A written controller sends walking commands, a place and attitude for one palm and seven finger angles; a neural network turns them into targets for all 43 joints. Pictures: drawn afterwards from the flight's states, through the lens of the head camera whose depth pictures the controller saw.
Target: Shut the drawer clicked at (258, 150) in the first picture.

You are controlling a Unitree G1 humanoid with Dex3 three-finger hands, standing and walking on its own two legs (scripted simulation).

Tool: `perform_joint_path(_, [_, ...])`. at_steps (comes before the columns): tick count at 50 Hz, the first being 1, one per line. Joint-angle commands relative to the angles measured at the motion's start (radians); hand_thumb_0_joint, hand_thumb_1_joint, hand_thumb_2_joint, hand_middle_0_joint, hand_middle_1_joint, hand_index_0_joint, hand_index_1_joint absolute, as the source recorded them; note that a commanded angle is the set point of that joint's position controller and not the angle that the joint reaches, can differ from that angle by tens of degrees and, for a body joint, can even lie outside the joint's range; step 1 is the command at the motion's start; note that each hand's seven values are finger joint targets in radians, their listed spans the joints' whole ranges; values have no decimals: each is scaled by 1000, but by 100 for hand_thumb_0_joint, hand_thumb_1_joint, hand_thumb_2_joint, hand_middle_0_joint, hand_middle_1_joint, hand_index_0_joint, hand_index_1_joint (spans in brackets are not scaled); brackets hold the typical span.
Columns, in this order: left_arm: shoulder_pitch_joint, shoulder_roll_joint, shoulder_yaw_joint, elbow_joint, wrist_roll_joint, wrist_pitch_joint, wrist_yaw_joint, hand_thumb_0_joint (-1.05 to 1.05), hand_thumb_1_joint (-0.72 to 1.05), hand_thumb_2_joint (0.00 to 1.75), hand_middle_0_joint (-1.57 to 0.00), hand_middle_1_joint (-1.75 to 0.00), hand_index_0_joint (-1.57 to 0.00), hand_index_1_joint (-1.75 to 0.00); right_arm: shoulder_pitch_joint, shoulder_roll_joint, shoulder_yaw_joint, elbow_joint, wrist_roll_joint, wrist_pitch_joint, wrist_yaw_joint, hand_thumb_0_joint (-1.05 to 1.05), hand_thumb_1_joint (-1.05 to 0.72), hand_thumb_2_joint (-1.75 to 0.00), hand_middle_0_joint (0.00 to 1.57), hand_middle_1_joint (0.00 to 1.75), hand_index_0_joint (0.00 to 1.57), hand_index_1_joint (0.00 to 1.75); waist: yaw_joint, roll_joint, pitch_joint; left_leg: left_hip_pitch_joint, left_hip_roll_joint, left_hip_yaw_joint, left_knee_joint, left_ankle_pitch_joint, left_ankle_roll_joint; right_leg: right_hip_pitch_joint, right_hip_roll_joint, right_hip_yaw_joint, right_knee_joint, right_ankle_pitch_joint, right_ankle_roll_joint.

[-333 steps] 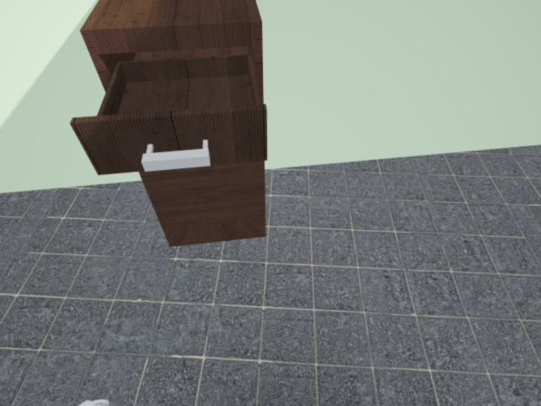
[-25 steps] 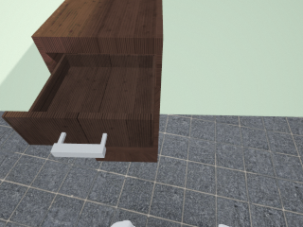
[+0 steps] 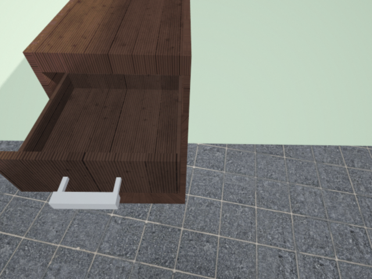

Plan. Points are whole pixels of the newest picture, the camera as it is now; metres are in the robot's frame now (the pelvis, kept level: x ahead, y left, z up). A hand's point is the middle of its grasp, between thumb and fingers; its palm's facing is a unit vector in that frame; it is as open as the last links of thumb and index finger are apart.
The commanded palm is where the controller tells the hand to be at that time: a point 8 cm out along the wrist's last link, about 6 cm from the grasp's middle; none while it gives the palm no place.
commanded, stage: come to a stop and stand still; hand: left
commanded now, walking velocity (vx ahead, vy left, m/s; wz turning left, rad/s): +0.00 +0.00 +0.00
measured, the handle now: (88, 190) +0.29 +0.22 +0.03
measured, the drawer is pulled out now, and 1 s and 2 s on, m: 0.29 0.29 0.29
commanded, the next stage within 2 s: look again from close up in 0.50 s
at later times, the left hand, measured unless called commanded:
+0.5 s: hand out of the picture +0.03 +0.18 -0.17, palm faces +0.02 -0.98 -0.18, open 7.4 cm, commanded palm none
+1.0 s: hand out of the picture +0.04 +0.17 -0.17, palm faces +0.02 -0.98 -0.20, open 7.4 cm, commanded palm none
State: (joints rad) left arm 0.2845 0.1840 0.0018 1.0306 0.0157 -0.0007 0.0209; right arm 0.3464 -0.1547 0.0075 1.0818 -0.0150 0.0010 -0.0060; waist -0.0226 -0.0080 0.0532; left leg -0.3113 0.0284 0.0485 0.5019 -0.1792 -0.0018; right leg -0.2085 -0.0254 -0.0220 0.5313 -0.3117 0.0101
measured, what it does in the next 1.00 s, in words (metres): stands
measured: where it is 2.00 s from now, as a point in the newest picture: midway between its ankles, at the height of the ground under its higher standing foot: outside the picture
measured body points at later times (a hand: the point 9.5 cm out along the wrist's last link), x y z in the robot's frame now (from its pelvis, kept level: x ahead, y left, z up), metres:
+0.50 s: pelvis +0.03 +0.00 +0.00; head +0.05 +0.01 +0.45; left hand +0.03 +0.23 -0.16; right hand +0.08 -0.23 -0.15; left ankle +0.06 +0.12 -0.73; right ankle -0.02 -0.13 -0.73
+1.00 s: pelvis +0.05 +0.00 +0.01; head +0.06 +0.00 +0.46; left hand +0.04 +0.22 -0.15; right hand +0.05 -0.23 -0.15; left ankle +0.06 +0.12 -0.73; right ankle -0.02 -0.13 -0.73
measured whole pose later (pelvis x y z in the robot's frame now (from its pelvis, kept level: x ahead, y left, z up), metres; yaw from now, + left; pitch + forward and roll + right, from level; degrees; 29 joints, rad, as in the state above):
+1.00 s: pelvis +0.05 +0.00 +0.01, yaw +0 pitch -1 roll +1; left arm 0.29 0.17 0.01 1.11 0.02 -0.02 0.03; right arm 0.25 -0.15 0.01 1.16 -0.01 -0.02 -0.03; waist 0.01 -0.02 0.03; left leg -0.20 0.02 0.06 0.44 -0.22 -0.01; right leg -0.09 -0.03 -0.02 0.44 -0.34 0.01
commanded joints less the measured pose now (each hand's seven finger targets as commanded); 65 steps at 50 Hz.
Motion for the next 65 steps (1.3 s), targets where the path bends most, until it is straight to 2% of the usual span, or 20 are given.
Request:
perform_joint_path(1, [54, 100, 15, -14, -6, -25, 13, 0, 90, 90, -20, -30, -20, -30, -6, -100, -20, -29, 4, -29, -10, 0, -90, -90, 20, 30, 20, 30, 22, 12, -37, 94, 63, -70, -84, 47, 26, -36, -77, 71, -143, 82, -41])
perform_joint_path(2, [58, 96, 14, -9, -4, -26, 14, 0, 90, 90, -20, -30, -20, -30, -7, -97, -20, -22, 6, -30, -11, 0, -90, -90, 20, 30, 20, 30, 21, -7, -37, 107, 68, -73, -85, 73, 29, -29, -72, 68, -142, 109, -38])
perform_joint_path(4, [61, 91, 13, 5, -3, -27, 16, 0, 90, 90, -20, -30, -20, -30, -14, -100, -19, -11, 6, -31, -13, 0, -90, -90, 20, 30, 20, 30, 20, 6, -36, 116, 70, -69, -81, 101, 28, -23, -74, 66, -138, 136, -34])
perform_joint_path(13, [75, 80, 9, 42, 2, -26, 18, 0, 90, 90, -20, -30, -20, -30, -69, -107, -22, 7, 8, -31, -17, 0, -90, -90, 20, 30, 20, 30, 22, 10, 3, 153, 74, -68, -103, 101, 31, -37, -76, 61, -161, 143, -23])
perform_joint_path(18, [75, 83, 11, 47, 2, -26, 17, 0, 90, 90, -20, -30, -20, -30, -90, -113, -21, 4, 7, -33, -19, 0, -90, -90, 20, 30, 20, 30, 25, 25, -7, 162, 73, -69, -106, 127, 32, -19, -77, 59, -161, 168, -22])
perform_joint_path(26, [69, 93, 15, 48, 2, -25, 15, 0, 90, 90, -20, -30, -20, -30, -103, -119, -20, 5, 5, -34, -20, 0, -90, -90, 20, 30, 20, 30, 30, 13, -18, 170, 72, -67, -111, 156, 32, 2, -84, 53, -164, 198, -20])
perform_joint_path(27, [67, 93, 16, 46, 2, -24, 15, 0, 90, 90, -20, -30, -20, -30, -97, -114, -20, 5, 7, -34, -20, 0, -90, -90, 20, 30, 20, 30, 29, -7, -11, 164, 72, -70, -115, 152, 34, 7, -79, 52, -165, 195, -20])
perform_joint_path(31, [67, 100, 16, 47, 0, -26, 16, 0, 90, 90, -20, -30, -20, -30, -99, -121, -20, 10, 4, -33, -20, 0, -90, -90, 20, 30, 20, 30, 30, 1, -35, 180, 72, -66, -108, 176, 32, 17, -86, 52, -161, 225, -21])
perform_joint_path(32, [65, 101, 17, 44, 1, -25, 15, 0, 90, 90, -20, -30, -20, -30, -91, -116, -19, 13, 7, -34, -20, 0, -90, -90, 20, 30, 20, 30, 31, -13, -27, 172, 72, -67, -112, 178, 33, 25, -82, 48, -162, 226, -20])
perform_joint_path(38, [65, 96, 18, 51, -1, -22, 16, 0, 90, 90, -20, -30, -20, -30, -85, -115, -16, 26, 5, -33, -21, 0, -90, -90, 20, 30, 20, 30, 34, 7, -14, 169, 71, -69, -119, 170, 32, 21, -83, 45, -164, 199, -21])
perform_joint_path(42, [70, 96, 19, 53, -1, -22, 16, 0, 90, 90, -20, -30, -20, -30, -70, -110, -15, 32, 6, -33, -23, 0, -90, -90, 20, 30, 20, 30, 34, -11, -12, 171, 70, -67, -116, 179, 32, 27, -81, 44, -165, 219, -22])
perform_joint_path(44, [75, 92, 19, 56, -2, -23, 17, 0, 90, 90, -20, -30, -20, -30, -67, -107, -14, 37, 5, -34, -23, 0, -90, -90, 20, 30, 20, 30, 35, 4, -22, 177, 70, -66, -113, 191, 32, 30, -85, 44, -164, 223, -23])
perform_joint_path(49, [80, 84, 18, 61, -2, -22, 18, 0, 90, 90, -20, -30, -20, -30, -57, -97, -14, 43, 5, -32, -24, 0, -90, -90, 20, 30, 20, 30, 34, 7, 2, 165, 69, -64, -119, 161, 30, 19, -82, 46, -171, 198, -25])
perform_joint_path(51, [80, 83, 19, 63, -2, -22, 18, 0, 90, 90, -20, -30, -20, -30, -50, -95, -14, 44, 5, -32, -24, 0, -90, -90, 20, 30, 20, 30, 32, 5, 0, 164, 68, -64, -117, 165, 29, 23, -83, 44, -172, 206, -26])
perform_joint_path(52, [86, 81, 20, 62, -1, -23, 18, 0, 90, 90, -20, -30, -20, -30, -48, -91, -14, 45, 7, -32, -25, 0, -90, -90, 20, 30, 20, 30, 34, -16, -4, 170, 69, -66, -117, 167, 30, 26, -79, 45, -173, 210, -25])
perform_joint_path(54, [88, 78, 20, 64, -1, -24, 19, 0, 90, 90, -20, -30, -20, -30, -44, -94, -14, 45, 5, -32, -25, 0, -90, -90, 20, 30, 20, 30, 32, 0, -10, 173, 68, -63, -110, 184, 29, 28, -83, 44, -170, 228, -26])
perform_joint_path(58, [96, 70, 20, 68, -1, -25, 19, 0, 90, 90, -20, -30, -20, -30, -42, -87, -16, 47, 6, -31, -27, 0, -90, -90, 20, 30, 20, 30, 31, -6, 4, 168, 67, -61, -108, 171, 26, 20, -81, 47, -174, 235, -28])
perform_joint_path(59, [102, 70, 19, 67, -1, -26, 20, 0, 90, 90, -20, -30, -20, -30, -41, -85, -16, 47, 5, -31, -27, 0, -90, -90, 20, 30, 20, 30, 32, 4, -6, 175, 67, -60, -104, 182, 27, 24, -83, 48, -173, 252, -30])
perform_joint_path(62, [96, 91, 33, 41, 1, -20, 27, 0, 90, 90, -20, -30, -20, -30, -46, -90, -26, 19, 10, -25, -30, 0, -90, -90, 20, 30, 20, 30, 37, 4, -8, 163, 72, -55, -73, 330, 24, 27, -92, 58, -116, 410, -36])
perform_joint_path(65, [99, 102, 45, 15, 1, -11, 33, 0, 90, 90, -20, -30, -20, -30, -58, -109, -42, -12, 6, -9, -32, 0, -90, -90, 20, 30, 20, 30, 41, 28, -43, 174, 80, -48, -26, 400, 23, 9, -103, 68, -63, 453, -43])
